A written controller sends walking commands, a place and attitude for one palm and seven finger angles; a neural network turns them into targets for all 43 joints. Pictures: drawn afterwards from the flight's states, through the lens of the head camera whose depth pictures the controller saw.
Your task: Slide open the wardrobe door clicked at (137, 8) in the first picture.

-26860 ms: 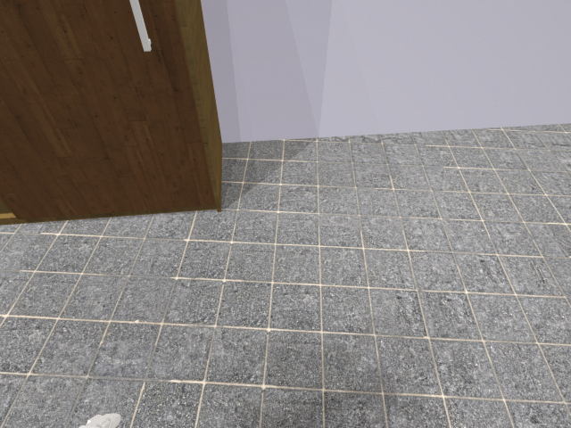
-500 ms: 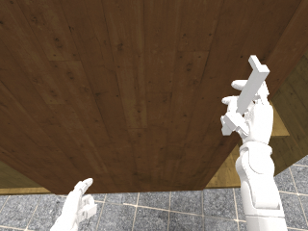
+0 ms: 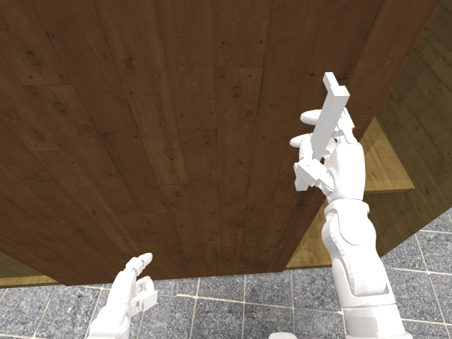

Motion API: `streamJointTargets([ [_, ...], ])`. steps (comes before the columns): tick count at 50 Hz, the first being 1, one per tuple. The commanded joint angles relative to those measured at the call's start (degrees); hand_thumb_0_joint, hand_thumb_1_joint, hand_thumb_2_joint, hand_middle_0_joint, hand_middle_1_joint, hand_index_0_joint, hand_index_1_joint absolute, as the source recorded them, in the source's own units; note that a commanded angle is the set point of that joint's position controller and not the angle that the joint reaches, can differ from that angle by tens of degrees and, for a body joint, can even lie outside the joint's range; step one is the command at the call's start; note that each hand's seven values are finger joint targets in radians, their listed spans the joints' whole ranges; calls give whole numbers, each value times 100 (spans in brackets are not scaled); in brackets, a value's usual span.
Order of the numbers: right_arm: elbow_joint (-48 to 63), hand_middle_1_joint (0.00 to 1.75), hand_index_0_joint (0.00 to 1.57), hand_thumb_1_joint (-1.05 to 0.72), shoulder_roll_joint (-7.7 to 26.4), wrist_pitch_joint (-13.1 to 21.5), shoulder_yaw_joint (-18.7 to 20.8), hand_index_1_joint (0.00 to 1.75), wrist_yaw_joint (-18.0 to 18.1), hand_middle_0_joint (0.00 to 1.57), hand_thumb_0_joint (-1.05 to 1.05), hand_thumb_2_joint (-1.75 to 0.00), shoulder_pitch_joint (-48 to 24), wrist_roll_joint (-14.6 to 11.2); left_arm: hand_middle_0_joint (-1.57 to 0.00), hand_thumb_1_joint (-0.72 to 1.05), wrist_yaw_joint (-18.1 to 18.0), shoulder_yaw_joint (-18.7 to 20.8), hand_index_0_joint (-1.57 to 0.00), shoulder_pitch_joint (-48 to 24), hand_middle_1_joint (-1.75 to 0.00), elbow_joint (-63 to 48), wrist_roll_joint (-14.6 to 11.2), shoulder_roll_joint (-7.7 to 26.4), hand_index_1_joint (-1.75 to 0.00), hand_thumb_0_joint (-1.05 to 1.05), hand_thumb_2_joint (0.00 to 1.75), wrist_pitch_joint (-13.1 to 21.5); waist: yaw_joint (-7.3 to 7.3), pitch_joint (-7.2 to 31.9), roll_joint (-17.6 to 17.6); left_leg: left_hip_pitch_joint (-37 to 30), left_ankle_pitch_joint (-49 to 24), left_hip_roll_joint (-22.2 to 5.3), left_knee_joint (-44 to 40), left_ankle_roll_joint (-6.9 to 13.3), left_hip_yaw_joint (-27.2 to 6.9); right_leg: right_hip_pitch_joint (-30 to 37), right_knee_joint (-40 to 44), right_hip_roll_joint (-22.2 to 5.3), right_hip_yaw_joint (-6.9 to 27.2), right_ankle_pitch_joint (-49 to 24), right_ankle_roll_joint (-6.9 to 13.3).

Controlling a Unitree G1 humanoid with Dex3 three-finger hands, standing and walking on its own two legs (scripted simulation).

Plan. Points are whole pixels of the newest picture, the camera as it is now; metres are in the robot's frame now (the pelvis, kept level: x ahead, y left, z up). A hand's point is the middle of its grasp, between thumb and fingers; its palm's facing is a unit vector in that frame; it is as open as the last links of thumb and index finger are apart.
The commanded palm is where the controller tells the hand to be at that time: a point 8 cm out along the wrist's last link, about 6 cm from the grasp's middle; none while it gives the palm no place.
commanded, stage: step sideways, sliding the door along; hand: right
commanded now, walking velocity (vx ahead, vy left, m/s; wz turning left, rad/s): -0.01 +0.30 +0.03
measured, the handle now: (313, 140) +0.39 -0.15 +0.14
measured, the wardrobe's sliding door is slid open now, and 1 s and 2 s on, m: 0.35 0.35 0.35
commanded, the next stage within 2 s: stop walking and hold the door there in 1.42 s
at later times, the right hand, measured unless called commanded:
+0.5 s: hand (301, 163) +0.34 -0.12 +0.15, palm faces +0.09 +1.00 -0.02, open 5.8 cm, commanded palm +0.31 -0.11 +0.15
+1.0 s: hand (300, 163) +0.34 -0.12 +0.15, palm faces +0.09 +1.00 -0.02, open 5.9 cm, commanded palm +0.31 -0.11 +0.15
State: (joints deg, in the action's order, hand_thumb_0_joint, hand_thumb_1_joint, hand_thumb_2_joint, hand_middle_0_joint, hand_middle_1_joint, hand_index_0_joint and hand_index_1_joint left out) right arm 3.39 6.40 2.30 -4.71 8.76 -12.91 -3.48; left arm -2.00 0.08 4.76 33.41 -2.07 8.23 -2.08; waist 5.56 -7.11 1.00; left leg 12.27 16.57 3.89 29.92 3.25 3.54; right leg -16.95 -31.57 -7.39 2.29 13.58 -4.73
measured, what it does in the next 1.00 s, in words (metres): stands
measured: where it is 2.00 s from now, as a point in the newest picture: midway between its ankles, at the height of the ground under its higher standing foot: outside the picture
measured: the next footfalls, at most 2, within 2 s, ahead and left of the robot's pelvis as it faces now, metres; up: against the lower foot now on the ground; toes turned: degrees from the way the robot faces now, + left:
none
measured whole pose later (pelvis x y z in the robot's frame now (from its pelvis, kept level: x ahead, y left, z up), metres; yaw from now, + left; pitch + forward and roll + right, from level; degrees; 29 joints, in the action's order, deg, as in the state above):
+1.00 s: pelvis -0.01 +0.00 +0.00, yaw +0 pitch -2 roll +2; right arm -1.1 7.1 3.2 -4.5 8.2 -15.9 -4.6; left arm -2.3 0.5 5.7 33.3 -2.3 9.2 -1.6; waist 4.9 -7.5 1.4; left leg 11.7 15.4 4.1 28.9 3.3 4.0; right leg -16.6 -30.9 -7.7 2.7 12.4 -5.0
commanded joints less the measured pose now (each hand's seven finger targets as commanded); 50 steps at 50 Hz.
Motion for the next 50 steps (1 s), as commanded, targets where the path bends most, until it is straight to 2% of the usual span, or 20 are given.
streamJointTargets([
  [1, 1935, 140, 45, -90, -435, 699, -1333, 140, -600, 45, 0, -90, -2648, 94, -20, 90, -34, 261, -20, -515, -30, -914, -3, 637, -30, 0, 90, 296, -694, 2380, 83, -306, -1761, -779, -352, -146, -781, 1248, 261, -741, 350, -1351, 892],
  [2, 1964, 140, 45, -90, -263, 683, -1223, 140, -583, 45, 0, -90, -2644, 98, -20, 90, -50, 266, -20, -548, -30, -880, -23, 669, -30, 0, 90, 308, -702, 2378, 191, -302, -1835, -768, -336, -168, -717, 1357, 282, -762, 314, -1489, 882],
  [4, 1965, 140, 45, -90, -449, 712, -1351, 140, -625, 45, 0, -90, -2611, 95, -20, 90, -30, 252, -20, -522, -30, -916, 13, 641, -30, 0, 90, 315, -698, 2344, 182, -313, -1882, -750, -335, -187, -695, 1283, 255, -786, 343, -1678, 904],
  [7, 1932, 140, 45, -90, -294, 725, -1240, 140, -628, 45, 0, -90, -2583, 98, -20, 90, -33, 278, -20, -531, -30, -905, -27, 677, -30, 0, 90, 344, -695, 2352, 241, -324, -1938, -755, -325, -196, -676, 1385, 261, -814, 306, -1818, 884],
  [9, 1962, 140, 45, -90, -431, 754, -1320, 140, -654, 45, 0, -90, -2637, 92, -20, 90, -13, 265, -20, -475, -30, -929, -3, 654, -30, 0, 90, 353, -691, 2404, 220, -422, -1943, -752, -356, -208, -637, 1331, 237, -807, 308, -1914, 889],
  [12, 1845, 140, 45, -90, -284, 735, -1214, 140, -634, 45, 0, -90, -2682, 90, -20, 90, -31, 283, -20, -506, -30, -908, -47, 685, -30, 0, 90, 362, -707, 2294, 206, -328, -1710, -782, -415, -169, -716, 1260, 291, -741, 256, -1386, 841],
  [14, 1805, 140, 45, -90, -450, 758, -1308, 140, -640, 45, 0, -90, -2757, 73, -20, 90, -21, 258, -20, -508, -30, -939, -25, 639, -30, 0, 90, 360, -703, 2265, 225, -270, -1383, -754, -432, -183, -706, 1126, 364, -732, 294, -993, 879],
  [16, 1709, 140, 45, -90, -391, 759, -1241, 140, -619, 45, 0, -90, -2822, 66, -20, 90, -30, 263, -20, -481, -30, -927, -33, 637, -30, 0, 90, 347, -694, 2257, 108, -220, -1177, -796, -511, -152, -815, 1040, 354, -659, 276, -558, 874],
  [18, 1739, 140, 45, -90, -411, 765, -1269, 140, -584, 45, 0, -90, -2916, 52, -20, 90, -41, 242, -20, -497, -30, -913, -33, 664, -30, 0, 90, 349, -710, 2188, 275, -64, -1019, -748, -479, -140, -735, 1105, 427, -690, 333, -458, 887],
  [22, 1656, 140, 45, -90, -282, 760, -1203, 140, -580, 45, 0, -90, -2911, 55, -20, 90, -60, 261, -20, -490, -30, -885, -44, 705, -30, 0, 90, 369, -693, 2227, 385, -138, -1152, -689, -424, -198, -624, 1215, 445, -803, 408, -905, 918],
  [24, 1612, 140, 45, -90, -446, 766, -1302, 140, -608, 45, 0, -90, -2938, 51, -20, 90, -57, 220, -20, -473, -30, -901, -23, 643, -30, 0, 90, 355, -684, 2248, 180, -259, -1199, -703, -503, -205, -617, 1105, 375, -761, 373, -929, 917],
  [26, 1586, 140, 45, -90, -416, 755, -1277, 140, -608, 45, 0, -90, -2994, 46, -20, 90, -62, 236, -20, -445, -30, -880, -35, 632, -30, 0, 90, 349, -703, 2305, -90, -262, -1410, -851, -591, -118, -849, 1105, 220, -590, 220, -735, 844],
  [27, 1632, 140, 45, -90, -279, 729, -1211, 140, -577, 45, 0, -90, -3010, 47, -20, 90, -79, 246, -20, -453, -30, -835, -62, 667, -30, 0, 90, 367, -725, 2340, -75, -244, -1500, -879, -556, -67, -838, 1233, 236, -554, 192, -768, 797],
  [28, 1609, 140, 45, -90, -393, 742, -1260, 140, -578, 45, 0, -90, -2998, 38, -20, 90, -68, 231, -20, -424, -30, -836, -25, 675, -30, 0, 90, 361, -729, 2300, -9, -143, -1513, -865, -502, -56, -813, 1253, 242, -569, 229, -893, 818],
  [32, 1534, 140, 45, -90, -318, 749, -1241, 140, -604, 45, 0, -90, -2865, 39, -20, 90, -63, 256, -20, -475, -30, -825, -26, 716, -30, 0, 90, 356, -697, 2181, 328, -192, -1348, -720, -404, -205, -627, 1193, 427, -795, 408, -1160, 907],
  [36, 1624, 140, 45, -90, -447, 782, -1321, 140, -644, 45, 0, -90, -2941, 53, -20, 90, -43, 254, -20, -420, -30, -879, -22, 662, -30, 0, 90, 357, -696, 2372, 120, -356, -1655, -762, -468, -191, -688, 1252, 263, -738, 309, -1422, 893],
  [42, 1616, 140, 45, -90, -305, 774, -1245, 140, -620, 45, 0, -90, -2969, 47, -20, 90, -47, 269, -20, -459, -30, -862, -40, 712, -30, 0, 90, 365, -709, 2291, 319, -225, -1479, -749, -411, -182, -642, 1313, 374, -775, 329, -1289, 876],
  [44, 1647, 140, 45, -90, -494, 807, -1360, 140, -640, 45, 0, -90, -3012, 40, -20, 90, -33, 235, -20, -450, -30, -905, -15, 667, -30, 0, 90, 361, -694, 2330, 367, -291, -1375, -693, -402, -216, -557, 1262, 403, -822, 412, -1382, 932],
  [47, 1601, 140, 45, -90, -306, 788, -1253, 140, -618, 45, 0, -90, -3046, 47, -20, 90, -44, 255, -20, -466, -30, -897, -55, 699, -30, 0, 90, 359, -700, 2311, 241, -274, -1365, -728, -464, -190, -618, 1302, 362, -770, 341, -1214, 886],
  [50, 1614, 140, 45, -90, -416, 798, -1294, 140, -630, 45, 0, -90, -3071, 44, -20, 90, -36, 247, -20, -415, -30, -894, -26, 666, -30, 0, 90, 360, -696, 2433, 79, -395, -1684, -804, -509, -176, -685, 1306, 236, -693, 252, -1423, 864],
])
